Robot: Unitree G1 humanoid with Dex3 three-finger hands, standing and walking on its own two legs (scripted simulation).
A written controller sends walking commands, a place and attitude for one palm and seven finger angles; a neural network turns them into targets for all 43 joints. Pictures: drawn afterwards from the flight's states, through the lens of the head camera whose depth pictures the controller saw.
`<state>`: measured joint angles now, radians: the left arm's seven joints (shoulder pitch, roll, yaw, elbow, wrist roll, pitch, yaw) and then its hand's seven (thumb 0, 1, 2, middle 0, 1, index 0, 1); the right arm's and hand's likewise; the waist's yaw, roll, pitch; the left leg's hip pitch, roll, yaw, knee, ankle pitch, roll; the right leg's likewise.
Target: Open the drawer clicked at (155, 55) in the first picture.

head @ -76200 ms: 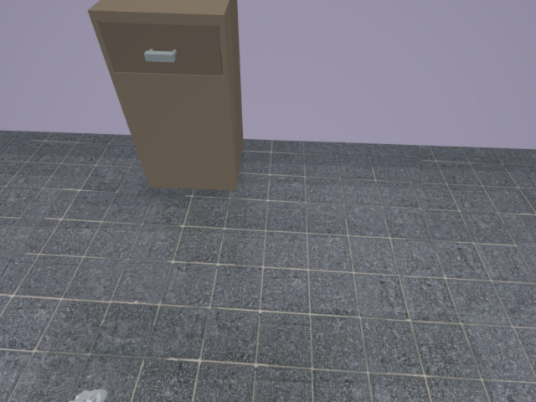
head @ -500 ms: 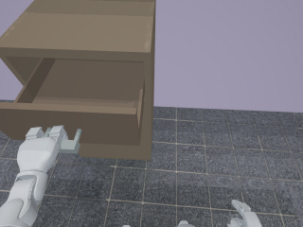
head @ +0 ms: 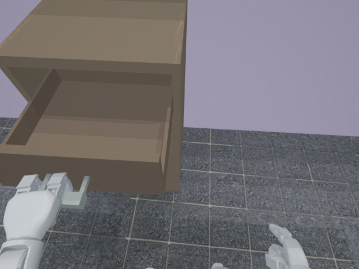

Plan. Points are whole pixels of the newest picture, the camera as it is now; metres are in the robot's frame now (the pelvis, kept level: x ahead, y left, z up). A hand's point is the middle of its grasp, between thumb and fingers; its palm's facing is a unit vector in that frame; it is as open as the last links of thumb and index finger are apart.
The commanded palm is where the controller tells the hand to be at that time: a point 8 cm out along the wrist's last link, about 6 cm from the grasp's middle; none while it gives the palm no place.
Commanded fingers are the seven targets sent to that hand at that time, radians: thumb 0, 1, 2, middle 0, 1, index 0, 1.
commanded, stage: pull the drawer open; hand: left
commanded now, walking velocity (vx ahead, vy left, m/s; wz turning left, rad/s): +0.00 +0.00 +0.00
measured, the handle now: (63, 189) +0.27 +0.28 +0.01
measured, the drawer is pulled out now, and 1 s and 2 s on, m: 0.25 0.30 0.30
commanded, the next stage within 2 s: open the thumb to release the handle in 0.58 s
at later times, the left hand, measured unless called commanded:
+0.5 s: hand (37, 245) +0.17 +0.30 -0.01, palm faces -0.07 -0.01 -1.00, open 6.0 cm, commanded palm +0.13 +0.28 +0.04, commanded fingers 0.00 0.90 0.90 -0.40 -1.35 -0.40 -1.35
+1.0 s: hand (28, 247) +0.16 +0.31 +0.00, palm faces -0.05 +0.01 -1.00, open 8.4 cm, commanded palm +0.14 +0.30 +0.04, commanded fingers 0.00 -0.29 0.39 -0.31 -1.22 -0.31 -1.22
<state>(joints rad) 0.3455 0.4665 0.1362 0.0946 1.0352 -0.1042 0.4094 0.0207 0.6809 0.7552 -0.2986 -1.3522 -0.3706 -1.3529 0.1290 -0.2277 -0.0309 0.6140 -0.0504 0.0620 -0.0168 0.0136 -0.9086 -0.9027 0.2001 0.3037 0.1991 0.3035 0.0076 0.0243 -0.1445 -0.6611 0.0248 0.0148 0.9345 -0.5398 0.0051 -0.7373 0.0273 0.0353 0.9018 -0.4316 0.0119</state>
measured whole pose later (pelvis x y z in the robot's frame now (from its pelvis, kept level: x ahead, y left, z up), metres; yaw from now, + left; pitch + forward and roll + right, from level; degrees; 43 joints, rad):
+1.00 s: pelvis -0.02 -0.01 -0.01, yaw +2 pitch +15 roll -1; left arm 0.45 0.49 0.18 0.03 1.01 -0.14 0.43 0.00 0.29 0.64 -0.36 -1.29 -0.37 -1.29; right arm 0.12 -0.23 -0.03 0.63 -0.06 0.08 -0.04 0.01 -0.91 -0.90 0.20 0.30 0.20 0.30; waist 0.04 0.03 -0.13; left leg -0.73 0.01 -0.01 1.02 -0.54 0.00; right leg -0.80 0.01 0.01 0.99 -0.44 0.01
